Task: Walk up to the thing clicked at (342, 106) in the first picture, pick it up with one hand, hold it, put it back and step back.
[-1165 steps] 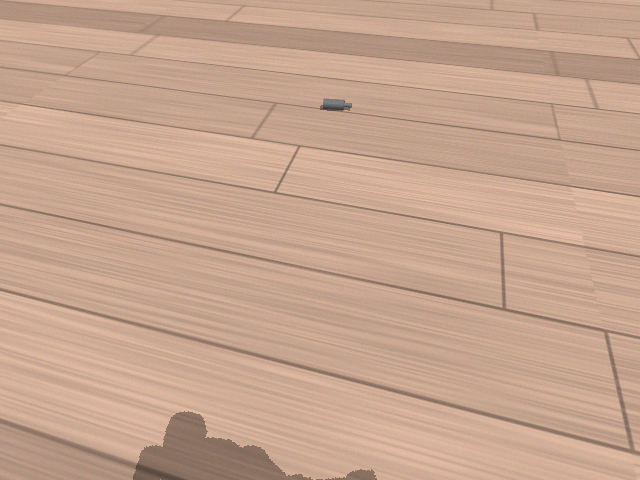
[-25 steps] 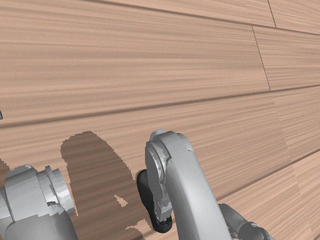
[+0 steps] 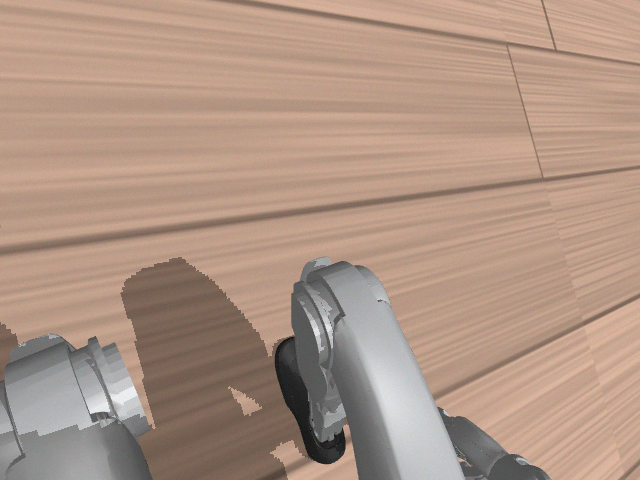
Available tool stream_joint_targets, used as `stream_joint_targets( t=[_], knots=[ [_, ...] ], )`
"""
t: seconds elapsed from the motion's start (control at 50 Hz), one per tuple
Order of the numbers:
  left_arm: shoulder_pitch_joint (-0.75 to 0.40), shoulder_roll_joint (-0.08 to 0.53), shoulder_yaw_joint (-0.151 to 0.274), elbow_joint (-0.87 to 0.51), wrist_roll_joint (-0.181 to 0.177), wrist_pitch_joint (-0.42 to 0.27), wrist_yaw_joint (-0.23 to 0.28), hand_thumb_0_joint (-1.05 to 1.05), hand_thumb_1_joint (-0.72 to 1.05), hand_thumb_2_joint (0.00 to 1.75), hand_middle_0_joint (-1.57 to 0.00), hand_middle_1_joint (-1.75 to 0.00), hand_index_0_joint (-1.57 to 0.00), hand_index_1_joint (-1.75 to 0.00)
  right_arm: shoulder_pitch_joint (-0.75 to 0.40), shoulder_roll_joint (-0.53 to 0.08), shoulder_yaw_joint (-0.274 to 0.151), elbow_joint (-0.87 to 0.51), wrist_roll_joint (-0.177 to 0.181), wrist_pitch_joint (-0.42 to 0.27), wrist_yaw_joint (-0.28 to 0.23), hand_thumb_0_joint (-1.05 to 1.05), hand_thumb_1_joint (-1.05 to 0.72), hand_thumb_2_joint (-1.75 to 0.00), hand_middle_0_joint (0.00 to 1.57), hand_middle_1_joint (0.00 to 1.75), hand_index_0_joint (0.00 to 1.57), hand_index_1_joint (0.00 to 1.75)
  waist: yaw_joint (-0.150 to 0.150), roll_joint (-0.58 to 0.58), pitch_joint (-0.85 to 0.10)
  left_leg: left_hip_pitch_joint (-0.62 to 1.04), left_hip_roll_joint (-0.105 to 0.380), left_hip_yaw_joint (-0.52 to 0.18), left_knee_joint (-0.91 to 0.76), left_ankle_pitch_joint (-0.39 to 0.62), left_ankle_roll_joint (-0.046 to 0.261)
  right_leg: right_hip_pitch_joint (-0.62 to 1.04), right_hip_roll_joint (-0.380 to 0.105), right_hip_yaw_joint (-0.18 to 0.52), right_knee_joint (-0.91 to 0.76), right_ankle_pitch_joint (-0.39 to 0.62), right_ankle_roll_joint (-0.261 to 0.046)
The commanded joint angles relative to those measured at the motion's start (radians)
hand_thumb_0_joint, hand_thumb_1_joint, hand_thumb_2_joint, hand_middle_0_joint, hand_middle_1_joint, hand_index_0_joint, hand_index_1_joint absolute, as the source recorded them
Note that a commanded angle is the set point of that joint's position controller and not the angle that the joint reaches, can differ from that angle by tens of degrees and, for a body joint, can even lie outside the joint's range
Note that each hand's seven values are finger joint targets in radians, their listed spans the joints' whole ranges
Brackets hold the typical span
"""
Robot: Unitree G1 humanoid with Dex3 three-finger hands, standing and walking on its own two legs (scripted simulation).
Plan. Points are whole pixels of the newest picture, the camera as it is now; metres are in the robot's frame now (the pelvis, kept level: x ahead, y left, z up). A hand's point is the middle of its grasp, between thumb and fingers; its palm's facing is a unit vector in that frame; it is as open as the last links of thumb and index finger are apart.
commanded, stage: close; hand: left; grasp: from above
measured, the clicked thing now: out of the picture +0.43 +0.35 -0.26
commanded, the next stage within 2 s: settle in 0.26 s
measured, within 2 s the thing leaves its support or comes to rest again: leaves its support in 0.58 s
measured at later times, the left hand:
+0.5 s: hand out of the picture +0.40 +0.35 -0.24, palm faces -0.43 -0.13 -0.89, open 8.7 cm
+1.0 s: hand out of the picture +0.40 +0.37 -0.15, palm faces -0.48 -0.12 -0.87, open 8.6 cm
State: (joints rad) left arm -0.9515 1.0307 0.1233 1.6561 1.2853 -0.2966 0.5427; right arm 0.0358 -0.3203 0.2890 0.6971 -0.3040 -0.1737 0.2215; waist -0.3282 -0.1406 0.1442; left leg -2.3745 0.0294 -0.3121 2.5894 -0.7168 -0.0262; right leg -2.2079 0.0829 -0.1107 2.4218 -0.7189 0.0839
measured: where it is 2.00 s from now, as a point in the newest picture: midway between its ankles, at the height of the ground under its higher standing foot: (233, 463)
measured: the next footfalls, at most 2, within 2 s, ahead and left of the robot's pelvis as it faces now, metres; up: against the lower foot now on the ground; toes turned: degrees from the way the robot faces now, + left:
none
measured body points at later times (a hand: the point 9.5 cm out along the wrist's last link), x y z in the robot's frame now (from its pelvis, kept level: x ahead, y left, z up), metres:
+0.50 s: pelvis +0.00 +0.00 +0.00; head +0.24 +0.15 +0.34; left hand +0.42 +0.35 -0.19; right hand +0.11 -0.25 -0.07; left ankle +0.06 +0.13 -0.26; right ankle +0.11 -0.14 -0.26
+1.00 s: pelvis +0.00 -0.01 +0.02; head +0.23 +0.11 +0.39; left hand +0.42 +0.37 -0.10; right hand +0.12 -0.26 -0.07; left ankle +0.06 +0.13 -0.26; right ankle +0.11 -0.14 -0.26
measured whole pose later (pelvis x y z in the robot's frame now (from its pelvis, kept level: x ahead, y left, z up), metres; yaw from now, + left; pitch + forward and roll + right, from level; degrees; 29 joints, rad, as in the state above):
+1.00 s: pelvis +0.00 -0.01 +0.02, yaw +4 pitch +31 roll -12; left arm -0.85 0.85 0.09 1.28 1.22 -0.28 0.26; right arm 0.09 -0.31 0.13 0.67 -0.18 -0.06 0.21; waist -0.20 -0.02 0.02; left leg -2.37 0.02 -0.24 2.48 -0.67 -0.02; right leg -2.21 0.04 -0.07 2.36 -0.71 0.08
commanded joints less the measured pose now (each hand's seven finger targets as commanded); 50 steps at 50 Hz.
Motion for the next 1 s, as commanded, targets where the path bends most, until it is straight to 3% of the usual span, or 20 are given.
stream_joint_targets(
  t=[0.0, 0.06, 0.2, 0.28, 0.36, 0.46, 0.5, 0.56, 0.6, 0.62, 0.66, 0.68, 0.7, 0.72, 0.74, 0.76, 0.82, 0.88, 0.94, 0.98],
  knots=[
    [-0.154, 0.193, -0.007, -0.067, -0.012, -0.038, 0.003, 0.0, 0.41, 0.49, -0.75, -0.59, -0.78, -0.55, 0.152, -0.308, -0.09, -0.005, 0.003, 0.024, -0.011, 0.0, -0.9, -0.9, 0.2, 0.3, 0.2, 0.3, -0.019, 0.501, -0.626, 0.535, 0.028, 0.139, -0.264, 0.278, 0.018, 0.314, 0.026, -0.167, -0.183, 0.337, -0.085],
    [-0.142, 0.198, 0.0, -0.065, -0.011, -0.064, 0.009, 0.0, 0.48, 0.52, -0.8, -0.6, -0.84, -0.57, 0.139, -0.311, -0.081, -0.018, 0.002, 0.031, -0.016, 0.0, -0.9, -0.9, 0.2, 0.3, 0.2, 0.3, -0.019, 0.463, -0.585, 0.495, 0.026, 0.138, -0.257, 0.237, 0.022, 0.296, 0.029, -0.173, -0.194, 0.301, -0.087],
    [-0.211, 0.224, 0.011, -0.107, 0.034, -0.093, 0.062, 0.0, 0.59, 0.55, -0.9, -0.57, -0.92, -0.55, 0.124, -0.305, -0.075, -0.018, -0.007, 0.041, -0.025, 0.0, -0.89, -0.9, 0.2, 0.3, 0.2, 0.3, -0.02, 0.524, -0.633, 0.546, 0.032, 0.126, -0.273, 0.214, 0.015, 0.262, 0.031, -0.181, -0.168, 0.278, -0.09],
    [-0.226, 0.239, 0.018, -0.121, 0.056, -0.082, 0.105, 0.0, 0.64, 0.52, -0.93, -0.55, -0.96, -0.52, 0.124, -0.309, -0.073, -0.005, -0.017, 0.038, -0.03, 0.0, -0.89, -0.9, 0.2, 0.3, 0.2, 0.3, -0.02, 0.511, -0.651, 0.53, 0.03, 0.136, -0.258, 0.219, 0.02, 0.28, 0.034, -0.169, -0.186, 0.294, -0.087],
    [-0.212, 0.206, -0.007, -0.063, 0.071, -0.052, 0.129, 0.0, 0.59, 0.55, -0.95, -0.58, -0.98, -0.55, 0.109, -0.312, -0.089, 0.003, -0.023, 0.019, -0.029, 0.0, -0.91, -0.9, 0.2, 0.3, 0.2, 0.3, -0.03, 0.514, -0.588, 0.507, 0.032, 0.141, -0.268, 0.178, 0.013, 0.235, 0.033, -0.168, -0.173, 0.253, -0.095],
    [-0.294, 0.243, 0.008, -0.177, 0.047, -0.008, 0.126, 0.0, 0.65, 0.53, -1.01, -0.54, -1.04, -0.51, 0.127, -0.319, -0.111, 0.01, -0.008, -0.005, -0.022, 0.0, -0.91, -0.9, 0.2, 0.3, 0.2, 0.3, -0.009, 0.576, -0.655, 0.532, 0.026, 0.155, -0.266, 0.18, 0.013, 0.229, 0.024, -0.162, -0.169, 0.261, -0.095],
    [-0.242, 0.258, 0.032, -0.125, 0.047, 0.014, 0.11, 0.0, 0.67, 0.54, -1.03, -0.53, -1.06, -0.51, 0.125, -0.325, -0.121, -0.001, -0.005, -0.012, -0.016, 0.0, -0.91, -0.9, 0.2, 0.3, 0.2, 0.3, -0.003, 0.588, -0.662, 0.546, 0.03, 0.149, -0.273, 0.181, 0.011, 0.22, 0.026, -0.161, -0.158, 0.256, -0.099],
    [-0.234, 0.285, 0.081, -0.199, 0.032, 0.036, 0.083, 0.0, 0.68, 0.54, -1.04, -0.51, -1.07, -0.49, 0.152, -0.322, -0.142, -0.003, 0.003, -0.01, -0.009, 0.0, -0.91, -0.9, 0.2, 0.3, 0.2, 0.3, 0.019, 0.627, -0.721, 0.581, 0.027, 0.158, -0.274, 0.245, 0.007, 0.25, 0.018, -0.148, -0.156, 0.304, -0.099],
    [-0.192, 0.246, 0.081, -0.229, 0.008, 0.052, 0.057, 0.0, 0.66, 0.5, -1.02, -0.51, -1.05, -0.48, 0.149, -0.311, -0.155, -0.007, 0.01, -0.007, -0.005, 0.0, -0.91, -0.9, 0.2, 0.3, 0.2, 0.3, 0.034, 0.633, -0.749, 0.587, 0.024, 0.165, -0.279, 0.278, 0.008, 0.266, 0.019, -0.144, -0.165, 0.327, -0.1],
    [-0.211, 0.19, 0.043, -0.277, -0.014, 0.053, 0.035, 0.0, 0.66, 0.46, -1.01, -0.5, -1.04, -0.46, 0.136, -0.301, -0.155, -0.025, 0.016, -0.008, -0.002, 0.0, -0.91, -0.9, 0.2, 0.3, 0.2, 0.3, 0.043, 0.631, -0.75, 0.582, 0.017, 0.169, -0.291, 0.286, 0.006, 0.252, 0.018, -0.149, -0.164, 0.331, -0.101],
    [-0.163, 0.226, 0.077, -0.25, -0.021, 0.064, -0.006, 0.0, 0.67, 0.45, -1.02, -0.5, -1.05, -0.47, 0.162, -0.314, -0.182, -0.009, 0.027, -0.001, 0.001, 0.0, -0.91, -0.9, 0.2, 0.3, 0.2, 0.3, 0.043, 0.621, -0.72, 0.557, 0.019, 0.171, -0.289, 0.273, 0.008, 0.237, 0.016, -0.142, -0.168, 0.318, -0.101],
    [-0.193, 0.176, 0.046, -0.346, -0.039, 0.059, -0.033, 0.0, 0.67, 0.45, -1.01, -0.49, -1.05, -0.46, 0.155, -0.307, -0.189, -0.038, 0.037, 0.005, 0.001, 0.0, -0.91, -0.9, 0.2, 0.3, 0.2, 0.3, 0.061, 0.63, -0.77, 0.568, 0.013, 0.175, -0.299, 0.289, 0.008, 0.248, 0.013, -0.135, -0.184, 0.324, -0.104],
    [-0.14, 0.268, 0.122, -0.328, -0.034, 0.068, -0.049, 0.0, 0.69, 0.47, -1.03, -0.5, -1.07, -0.47, 0.198, -0.315, -0.203, 0.0, 0.047, 0.02, -0.003, 0.0, -0.91, -0.9, 0.2, 0.3, 0.2, 0.3, 0.074, 0.635, -0.82, 0.603, 0.016, 0.172, -0.302, 0.317, 0.007, 0.271, 0.008, -0.131, -0.181, 0.343, -0.103],
    [-0.126, 0.167, 0.066, -0.349, -0.045, 0.073, -0.076, 0.0, 0.75, 0.44, -1.08, -0.48, -1.11, -0.44, 0.201, -0.313, -0.221, -0.022, 0.052, 0.026, 0.0, 0.0, -0.91, -0.9, 0.2, 0.3, 0.2, 0.3, 0.063, 0.634, -0.775, 0.587, 0.012, 0.18, -0.302, 0.329, 0.005, 0.247, 0.005, -0.126, -0.183, 0.344, -0.108],
    [-0.124, 0.147, 0.059, -0.396, -0.062, 0.069, -0.099, 0.0, 0.75, 0.43, -1.08, -0.48, -1.11, -0.44, 0.205, -0.302, -0.227, -0.021, 0.06, 0.036, 0.002, 0.0, -0.91, -0.9, 0.2, 0.3, 0.2, 0.3, 0.075, 0.623, -0.822, 0.607, 0.014, 0.18, -0.317, 0.334, 0.009, 0.263, 0.006, -0.122, -0.198, 0.347, -0.103],
    [-0.122, 0.087, 0.025, -0.386, -0.066, 0.071, -0.125, 0.0, 0.77, 0.46, -1.1, -0.49, -1.13, -0.46, 0.207, -0.301, -0.234, -0.024, 0.073, 0.043, 0.006, 0.0, -0.92, -0.9, 0.2, 0.3, 0.2, 0.3, 0.061, 0.6, -0.778, 0.582, 0.009, 0.18, -0.319, 0.316, 0.01, 0.238, 0.002, -0.121, -0.199, 0.335, -0.11],
    [-0.197, 0.102, 0.014, -0.532, -0.085, 0.052, -0.188, 0.0, 0.79, 0.44, -1.13, -0.48, -1.16, -0.45, 0.229, -0.286, -0.25, -0.037, 0.108, 0.071, -0.003, 0.0, -0.92, -0.91, 0.2, 0.3, 0.2, 0.3, 0.082, 0.544, -0.829, 0.564, 0.006, 0.186, -0.329, 0.275, 0.025, 0.267, -0.002, -0.104, -0.242, 0.308, -0.107],
    [-0.176, 0.063, -0.006, -0.53, -0.093, 0.031, -0.237, 0.0, 0.86, 0.49, -1.19, -0.48, -1.22, -0.46, 0.249, -0.281, -0.261, -0.039, 0.124, 0.099, -0.013, 0.0, -0.92, -0.91, 0.2, 0.3, 0.2, 0.3, 0.074, 0.484, -0.792, 0.544, -0.002, 0.187, -0.342, 0.262, 0.027, 0.278, -0.011, -0.1, -0.26, 0.298, -0.104],
    [-0.194, 0.078, 0.006, -0.554, -0.09, 0.009, -0.267, 0.0, 0.86, 0.56, -1.21, -0.49, -1.23, -0.47, 0.266, -0.266, -0.267, -0.037, 0.141, 0.13, -0.026, 0.0, -0.92, -0.91, 0.2, 0.3, 0.2, 0.3, 0.085, 0.435, -0.82, 0.538, -0.006, 0.195, -0.35, 0.238, 0.036, 0.301, -0.011, -0.089, -0.283, 0.272, -0.104],
    [-0.202, 0.067, 0.004, -0.542, -0.089, -0.005, -0.276, 0.0, 0.86, 0.54, -1.2, -0.5, -1.22, -0.48, 0.26, -0.269, -0.269, -0.046, 0.143, 0.141, -0.039, 0.0, -0.92, -0.91, 0.2, 0.3, 0.2, 0.3, 0.084, 0.416, -0.773, 0.529, -0.009, 0.199, -0.353, 0.213, 0.037, 0.275, -0.016, -0.091, -0.302, 0.241, -0.109]
  ],
)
